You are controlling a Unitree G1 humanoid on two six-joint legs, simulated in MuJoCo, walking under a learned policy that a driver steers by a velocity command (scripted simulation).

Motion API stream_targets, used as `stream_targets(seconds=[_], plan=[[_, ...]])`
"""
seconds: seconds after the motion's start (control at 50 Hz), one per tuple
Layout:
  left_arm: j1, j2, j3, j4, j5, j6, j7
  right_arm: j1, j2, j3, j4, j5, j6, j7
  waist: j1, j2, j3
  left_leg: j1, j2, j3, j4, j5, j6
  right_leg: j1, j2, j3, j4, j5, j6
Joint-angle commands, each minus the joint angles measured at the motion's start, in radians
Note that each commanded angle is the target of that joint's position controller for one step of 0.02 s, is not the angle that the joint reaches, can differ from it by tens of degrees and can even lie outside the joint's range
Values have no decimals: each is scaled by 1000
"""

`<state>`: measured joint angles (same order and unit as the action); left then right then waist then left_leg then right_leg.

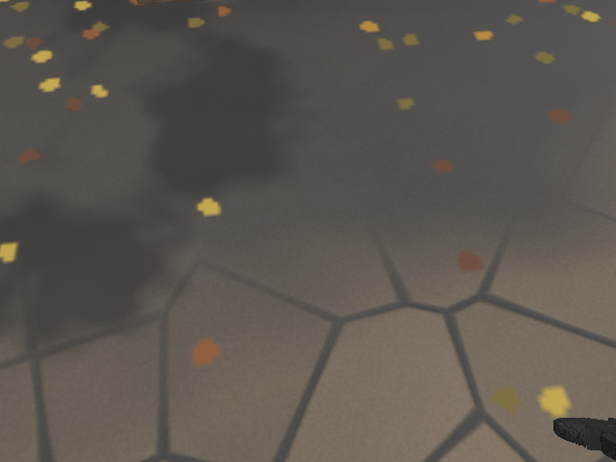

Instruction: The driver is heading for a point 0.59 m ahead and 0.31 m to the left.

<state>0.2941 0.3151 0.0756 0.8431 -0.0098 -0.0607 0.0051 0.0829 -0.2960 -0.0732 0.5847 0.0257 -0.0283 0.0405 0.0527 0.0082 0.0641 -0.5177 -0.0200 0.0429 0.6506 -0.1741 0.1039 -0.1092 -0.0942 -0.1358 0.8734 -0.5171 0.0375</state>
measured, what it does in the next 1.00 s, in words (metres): walks ahead, turning left: right foot, then left foot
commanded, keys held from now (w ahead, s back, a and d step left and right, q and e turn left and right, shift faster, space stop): w+q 0.94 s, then no key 0.06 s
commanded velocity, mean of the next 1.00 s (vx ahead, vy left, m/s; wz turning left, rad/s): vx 0.50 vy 0.00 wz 0.59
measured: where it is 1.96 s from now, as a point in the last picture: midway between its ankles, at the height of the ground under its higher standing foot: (246, 347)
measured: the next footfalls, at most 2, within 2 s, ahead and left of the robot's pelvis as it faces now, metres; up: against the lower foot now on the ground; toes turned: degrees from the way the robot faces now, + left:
right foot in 0.44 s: +0.43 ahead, -0.10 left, +0.00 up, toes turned +18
left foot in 0.94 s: +0.57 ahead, +0.27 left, +0.00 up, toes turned +37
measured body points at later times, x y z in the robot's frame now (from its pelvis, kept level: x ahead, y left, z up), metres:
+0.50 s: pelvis +0.29 -0.02 +0.01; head +0.31 -0.01 +0.46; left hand +0.42 +0.28 -0.06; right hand +0.42 -0.28 -0.10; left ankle +0.12 +0.07 -0.66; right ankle +0.40 -0.11 -0.71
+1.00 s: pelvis +0.50 +0.12 +0.00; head +0.54 +0.16 +0.45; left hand +0.37 +0.39 -0.13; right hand +0.83 +0.04 -0.06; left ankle +0.54 +0.24 -0.72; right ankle +0.42 -0.10 -0.65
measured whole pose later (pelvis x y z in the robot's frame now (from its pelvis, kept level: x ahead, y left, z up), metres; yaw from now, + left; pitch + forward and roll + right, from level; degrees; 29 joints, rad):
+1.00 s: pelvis +0.50 +0.12 +0.00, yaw +35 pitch +2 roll -1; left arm 0.30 0.32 0.07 0.83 -0.01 -0.05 0.01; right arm 0.08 -0.30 -0.07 0.58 0.02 -0.02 0.04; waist 0.06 0.01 0.08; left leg -0.51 -0.02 0.04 0.65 -0.16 0.09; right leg -0.12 -0.09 -0.11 0.92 -0.54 0.04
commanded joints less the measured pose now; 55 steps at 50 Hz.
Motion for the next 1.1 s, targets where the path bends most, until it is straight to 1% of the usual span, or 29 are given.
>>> stream_targets(seconds=[0.02,0.04,0.06,0.08,0.16,0.24,0.32,0.38,0.42,0.44,0.46,0.48,0.5,0.52,0.56,0.6,0.64,0.76,0.84,0.9,0.92,0.94,0.96,0.98,1.0,1.02,1.04,1.06,1.1], plan=[[-122,136,7,-172,-36,-80,-21,337,-204,-65,4,-11,-27,-8,-185,109,-323,872,332,-742,-352,-144,271,-768,60,222,523,9,-42],[-131,121,-1,-176,-27,-89,-17,281,-177,-56,4,-7,-34,-9,-140,49,-233,724,291,-621,-351,-60,237,-734,20,218,434,97,-52],[-125,122,2,-162,1,-88,-10,207,-146,-44,-6,-7,-34,-11,-94,12,-172,578,252,-526,-356,43,210,-662,-11,218,350,146,-43],[-103,132,9,-158,12,-77,-10,161,-125,-35,-22,-19,-34,-15,-55,31,-149,472,225,-467,-376,132,201,-585,-31,225,299,181,-36],[-118,85,-1,-166,28,-40,-8,157,-148,-39,-7,-18,-40,-37,-29,27,-107,295,175,-359,-420,273,204,-510,-13,190,133,274,18],[-273,40,-22,-204,23,-40,-16,212,-163,-44,23,-7,-31,-56,-88,57,-68,243,110,-293,-405,160,142,-454,43,181,-175,536,35],[-356,65,-15,-234,5,-53,-31,276,-165,-45,57,2,-22,-58,-121,78,-61,287,134,-369,-345,61,116,-390,84,202,-323,580,19],[-320,99,4,-235,1,-63,-36,275,-156,-45,64,0,-13,-61,-93,117,-67,354,159,-457,-257,49,93,-333,93,213,-370,457,-17],[-174,127,27,-203,8,-72,-28,257,-111,-30,54,-4,-10,-59,-16,122,-131,324,99,-436,-116,99,46,-114,77,199,-424,445,-67],[-31,180,43,-194,26,-76,-20,258,-51,-8,35,-16,-13,-56,43,24,-262,215,39,-358,151,-1,5,130,-84,349,-408,412,-132],[65,260,63,-157,38,-62,-22,391,-2,9,7,12,-22,-57,-10,-318,-389,-138,-92,-221,482,-410,-66,446,-309,816,-509,182,-297],[58,173,46,-167,11,-58,-28,389,-105,-7,30,20,-23,-61,8,-252,-335,-275,-16,-240,632,-408,-83,430,-335,939,-566,-47,-296],[21,111,29,-177,8,-51,-23,282,-160,-23,24,14,-16,-60,35,-154,-212,-309,20,-224,674,-312,-91,319,-292,783,-580,-40,-253],[-27,93,20,-182,17,-43,-19,223,-157,-25,14,1,-11,-61,22,-89,-144,-278,53,-192,660,-240,-96,200,-250,646,-588,85,-226],[-72,59,8,-170,27,-40,-13,189,-125,-28,-2,-3,-7,-51,-19,-109,-70,-211,105,-184,584,-163,-96,44,-180,468,-632,270,-207],[-73,55,9,-154,19,-48,-12,195,-85,-21,-2,6,3,-45,-32,-129,-60,-181,122,-157,536,-144,-98,0,-160,366,-675,349,-213],[-61,83,20,-133,15,-55,-10,159,-62,-13,-19,-1,10,-43,-32,-104,-45,-211,133,-150,471,-107,-108,-2,-175,302,-703,433,-231],[-45,131,31,-93,11,-40,-3,24,-35,3,-39,-3,-5,-14,9,-75,-22,-181,126,-86,167,161,-106,49,-150,85,-715,577,-200],[5,167,41,-63,-7,-21,-1,-76,-34,5,-74,3,-7,11,34,-74,14,-143,103,-26,26,148,-73,126,-179,17,-697,621,-175],[1,210,54,-59,-24,-2,5,-35,-81,-19,-82,-6,0,17,-23,-108,-33,-15,29,42,-19,4,-14,193,-190,-39,-541,1029,-148],[-6,221,57,-61,-28,6,8,60,-114,-39,-62,-7,4,15,-83,-111,-90,113,-14,67,-44,-18,15,185,-178,-63,-396,1166,-134],[-13,202,49,-67,-29,10,13,232,-166,-71,-14,-4,9,4,-175,-84,-177,364,-54,67,-103,47,54,86,-144,-92,-181,1152,-103],[19,130,21,-88,9,4,13,359,-245,-95,14,-4,18,-19,-206,75,-261,671,105,-183,-112,150,115,-193,-91,-84,144,688,-55],[99,25,-19,-145,30,-21,0,279,-330,-92,-23,-16,5,-21,-72,284,-391,894,362,-756,-229,111,308,-555,112,54,464,-121,-1],[-12,133,1,-136,-7,-43,-10,287,-228,-64,-41,-20,-9,-13,-161,123,-437,870,380,-754,-291,209,288,-610,75,211,535,-91,-7],[-64,148,5,-151,-31,-49,-13,250,-181,-45,-23,-26,-20,-9,-145,92,-308,758,353,-568,-276,407,251,-640,37,195,503,-7,-16],[-65,132,0,-138,-15,-48,-4,204,-149,-36,-13,-16,-26,-9,-104,14,-227,623,299,-437,-262,517,208,-608,-7,186,426,60,-15],[-68,133,4,-129,6,-41,3,152,-125,-29,-14,-14,-26,-12,-74,16,-183,511,262,-362,-276,563,181,-559,-31,184,358,95,-8],[-28,124,6,-113,6,-11,6,98,-120,-22,-13,-32,-28,-18,-24,42,-173,362,234,-292,-326,647,173,-439,-36,181,315,143,5]])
